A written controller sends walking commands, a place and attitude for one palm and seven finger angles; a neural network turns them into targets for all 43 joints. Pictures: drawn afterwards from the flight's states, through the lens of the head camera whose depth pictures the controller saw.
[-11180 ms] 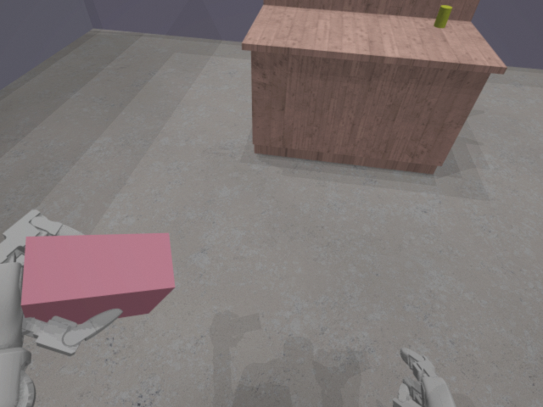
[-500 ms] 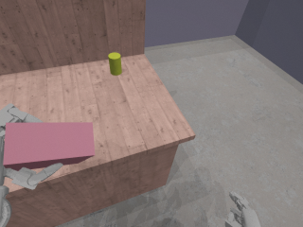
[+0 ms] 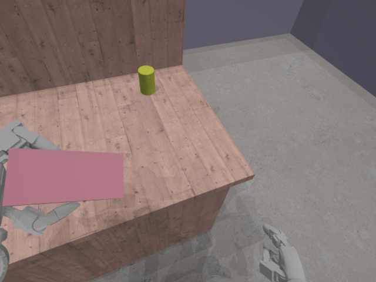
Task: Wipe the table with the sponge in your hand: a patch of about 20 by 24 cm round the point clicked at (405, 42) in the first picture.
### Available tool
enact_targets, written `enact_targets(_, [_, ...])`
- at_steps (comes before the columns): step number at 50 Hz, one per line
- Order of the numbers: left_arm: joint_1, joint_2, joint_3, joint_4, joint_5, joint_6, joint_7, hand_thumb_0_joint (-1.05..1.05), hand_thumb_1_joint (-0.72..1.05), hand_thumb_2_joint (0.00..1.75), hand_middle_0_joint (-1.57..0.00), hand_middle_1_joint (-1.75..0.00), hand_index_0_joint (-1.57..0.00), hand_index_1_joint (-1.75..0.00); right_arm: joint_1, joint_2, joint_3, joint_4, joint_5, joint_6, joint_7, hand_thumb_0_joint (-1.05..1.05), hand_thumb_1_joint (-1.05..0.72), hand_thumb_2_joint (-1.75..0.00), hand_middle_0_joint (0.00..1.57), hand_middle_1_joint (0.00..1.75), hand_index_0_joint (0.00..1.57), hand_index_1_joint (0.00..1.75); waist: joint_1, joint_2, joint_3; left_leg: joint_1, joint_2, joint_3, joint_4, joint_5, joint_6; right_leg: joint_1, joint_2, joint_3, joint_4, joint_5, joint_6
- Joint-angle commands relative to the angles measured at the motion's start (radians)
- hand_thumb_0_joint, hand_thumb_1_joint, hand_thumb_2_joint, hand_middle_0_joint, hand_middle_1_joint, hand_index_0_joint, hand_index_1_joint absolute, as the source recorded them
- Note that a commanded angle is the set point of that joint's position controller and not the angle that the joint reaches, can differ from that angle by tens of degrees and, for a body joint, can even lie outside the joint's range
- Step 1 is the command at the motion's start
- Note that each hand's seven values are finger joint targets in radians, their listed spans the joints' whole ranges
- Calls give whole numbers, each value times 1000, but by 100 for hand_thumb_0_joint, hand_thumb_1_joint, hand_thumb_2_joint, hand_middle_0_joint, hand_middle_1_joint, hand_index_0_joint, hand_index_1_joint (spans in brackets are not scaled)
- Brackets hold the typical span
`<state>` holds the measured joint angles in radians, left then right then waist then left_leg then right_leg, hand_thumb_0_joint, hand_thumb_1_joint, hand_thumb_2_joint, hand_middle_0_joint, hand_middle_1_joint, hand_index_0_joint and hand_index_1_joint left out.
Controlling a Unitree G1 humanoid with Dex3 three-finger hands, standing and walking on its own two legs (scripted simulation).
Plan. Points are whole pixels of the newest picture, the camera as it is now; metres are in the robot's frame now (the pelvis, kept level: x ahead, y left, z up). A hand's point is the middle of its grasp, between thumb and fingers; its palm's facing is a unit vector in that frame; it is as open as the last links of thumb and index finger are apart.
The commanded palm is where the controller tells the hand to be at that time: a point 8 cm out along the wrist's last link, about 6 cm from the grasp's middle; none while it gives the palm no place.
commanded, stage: shuffle to correct the standing spot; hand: left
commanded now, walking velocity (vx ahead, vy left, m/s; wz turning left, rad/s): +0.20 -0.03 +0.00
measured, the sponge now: (80, 180) +0.24 +0.19 +0.16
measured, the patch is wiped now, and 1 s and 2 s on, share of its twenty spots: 0.00 0.00 0.00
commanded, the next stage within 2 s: come to a stop and stand still in 0.52 s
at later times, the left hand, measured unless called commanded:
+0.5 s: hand (47, 157) +0.26 +0.23 +0.18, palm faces +0.33 -0.84 -0.43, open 10.4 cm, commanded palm +0.20 +0.28 +0.18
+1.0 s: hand (45, 162) +0.25 +0.24 +0.18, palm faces +0.34 -0.84 -0.43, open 10.4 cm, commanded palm +0.20 +0.28 +0.18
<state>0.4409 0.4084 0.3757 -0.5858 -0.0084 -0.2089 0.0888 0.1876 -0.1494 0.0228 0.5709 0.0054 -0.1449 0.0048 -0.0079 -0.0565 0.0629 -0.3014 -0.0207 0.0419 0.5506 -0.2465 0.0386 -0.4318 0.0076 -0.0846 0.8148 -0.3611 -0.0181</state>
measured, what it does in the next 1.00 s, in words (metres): steps on the spot: right foot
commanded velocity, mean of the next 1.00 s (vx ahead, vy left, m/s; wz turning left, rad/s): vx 0.11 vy -0.02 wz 0.00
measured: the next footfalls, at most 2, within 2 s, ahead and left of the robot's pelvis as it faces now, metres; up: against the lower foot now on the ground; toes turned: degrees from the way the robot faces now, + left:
right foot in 0.06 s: +0.08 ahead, -0.08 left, +0.00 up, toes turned -4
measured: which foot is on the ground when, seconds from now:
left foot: down 0.00-1.00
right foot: up 0.00-0.04, down 0.06-1.00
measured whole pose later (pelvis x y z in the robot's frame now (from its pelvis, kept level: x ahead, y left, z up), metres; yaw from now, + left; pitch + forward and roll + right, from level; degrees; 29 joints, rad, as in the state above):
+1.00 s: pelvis +0.04 +0.00 +0.01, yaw -1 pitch +0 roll +0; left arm 0.50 0.40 0.37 -0.49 -0.07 -0.16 0.10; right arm 0.18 -0.20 0.02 0.55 0.02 -0.06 -0.04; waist -0.01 0.01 0.01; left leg -0.21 0.01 0.00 0.47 -0.26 0.00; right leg -0.19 0.05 -0.09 0.42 -0.23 -0.07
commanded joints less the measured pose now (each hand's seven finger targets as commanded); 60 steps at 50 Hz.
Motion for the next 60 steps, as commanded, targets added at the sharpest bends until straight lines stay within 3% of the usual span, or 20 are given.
enact_targets(1, [71,181,191,-111,-36,-58,21,0,10,130,-120,-160,-120,-160,-53,-160,-57,-137,17,-16,-29,0,-90,-90,20,30,20,30,15,205,-225,-91,188,-124,-51,246,50,376,10,-27,-370,191,-8])
enact_targets(2, [37,182,193,-71,-42,-52,20,0,10,130,-120,-160,-120,-160,-51,-157,-56,-134,15,-6,-38,0,-90,-90,20,30,20,30,5,108,-233,-144,154,-104,16,90,35,431,-32,55,-418,187,-28])
enact_targets(4, [-20,194,211,12,-53,-30,23,0,10,130,-120,-160,-120,-160,-30,-163,-67,-127,9,1,-50,0,-90,-90,20,30,20,30,-15,-162,-183,-229,18,-29,250,-219,-5,323,-254,430,-566,-7,-151])
enact_targets(6, [-53,103,111,43,-61,2,18,0,10,130,-120,-160,-120,-160,-40,-180,-91,-130,34,14,-46,0,-90,-90,20,30,20,30,-7,-216,-113,-227,33,-48,420,-220,-17,190,-343,566,-651,-171,-222])
enact_targets(8, [-80,99,95,11,-54,6,29,0,10,130,-120,-160,-120,-160,-58,-151,-54,-121,23,9,-49,0,-90,-90,20,30,20,30,-10,-73,-106,-143,77,-60,252,-199,-7,152,-314,419,-573,-20,-203])
enact_targets(11, [-168,93,32,-143,-38,-21,37,0,10,130,-120,-160,-120,-160,-96,-139,-35,-108,-1,-13,-66,0,-90,-90,20,30,20,30,-16,138,-162,147,13,0,-144,-5,-6,126,-122,146,-359,108,-84])
enact_targets(13, [-180,92,19,-195,-20,-47,49,0,10,130,-120,-160,-120,-160,-98,-172,-60,-128,-5,-31,-68,0,-90,-90,20,30,20,30,9,276,-177,220,201,-264,-198,196,63,73,-33,67,-181,123,-20])
enact_targets(18, [-147,207,149,-227,-9,-40,46,0,10,130,-120,-160,-120,-160,-102,-166,-61,-133,2,-26,-60,0,-90,-90,20,30,20,30,22,222,-109,-113,183,-206,-173,33,67,336,-35,55,-347,111,-16])
enact_targets(23, [17,151,155,-85,-62,-30,44,0,10,130,-120,-160,-120,-160,-33,-155,-79,-130,18,1,-54,0,-90,-90,20,30,20,30,-11,-19,-178,-92,20,-24,151,-75,-16,302,-261,385,-519,126,-170])
enact_targets(26, [28,99,110,-42,-67,-17,37,0,10,130,-120,-160,-120,-160,-35,-152,-59,-120,17,8,-53,0,-90,-90,20,30,20,30,-17,46,-164,67,48,-34,-49,1,-4,200,-180,235,-428,181,-113])
enact_targets(28, [-1,89,79,-51,-54,-24,30,0,10,130,-120,-160,-120,-160,-62,-179,-62,-130,9,6,-61,0,-90,-90,20,30,20,30,-8,158,-170,136,142,-183,-164,200,28,161,-46,114,-278,232,-40])
enact_targets(31, [-114,126,62,-129,-29,-30,22,0,10,130,-120,-160,-120,-160,-88,-161,-50,-133,3,5,-64,0,-90,-90,20,30,20,30,-4,244,-163,187,210,-242,-176,442,55,128,-16,39,-223,148,-10])
enact_targets(38, [-50,159,117,-193,-52,-24,35,0,10,130,-120,-160,-120,-160,-59,-175,-67,-149,10,-4,-55,0,-90,-90,20,30,20,30,0,86,-297,122,94,-111,2,595,-42,429,-90,116,-327,697,-78])
enact_targets(42, [51,147,133,-170,-68,-22,36,0,10,130,-120,-160,-120,-160,-60,-163,-55,-151,6,15,-52,0,-90,-90,20,30,20,30,-1,187,-280,160,125,-120,-86,607,-48,382,-69,82,-335,578,-40])
enact_targets(49, [9,105,81,-37,-74,19,31,0,10,130,-120,-160,-120,-160,-66,-170,-55,-156,19,34,-67,0,-90,-90,20,30,20,30,-4,63,-206,83,114,-120,-128,277,-23,358,-96,136,-449,482,-23])
enact_targets(50, [-1002,825,602,-227,90,-74,27,0,10,130,-120,-160,-120,-160,98,-223,-91,-116,-17,-37,-64,0,-90,-90,20,30,20,30,35,-48,39,-32,77,28,-21,214,-13,146,-71,159,-559,433,116])
enact_targets(51, [-782,491,374,150,2,-39,5,0,10,130,-120,-160,-120,-160,-8,-162,-76,-47,16,-15,-58,0,-90,-90,20,30,20,30,13,149,-43,75,117,-54,-65,197,-16,134,-171,167,-498,337,-40])
enact_targets(53, [-480,230,169,249,-25,-36,-18,0,10,130,-120,-160,-120,-160,-45,-182,-81,-94,9,-23,-32,0,-90,-90,20,30,20,30,39,78,-131,144,72,-18,-80,133,-25,216,-123,224,-483,420,1])
enact_targets(56, [-180,29,-19,149,-62,-46,-43,0,10,130,-120,-160,-120,-160,-47,-168,-81,-119,36,-29,13,0,-90,-90,20,30,20,30,62,96,-241,177,56,-14,-106,93,6,302,-122,218,-470,355,74])
enact_targets(60, [-79,122,19,-64,-46,-58,-21,0,10,130,-120,-160,-120,-160,-69,-170,-64,-162,27,-33,13,0,-90,-90,20,30,20,30,66,-44,-163,107,51,-25,-119,-61,5,230,-121,213,-595,-40,66])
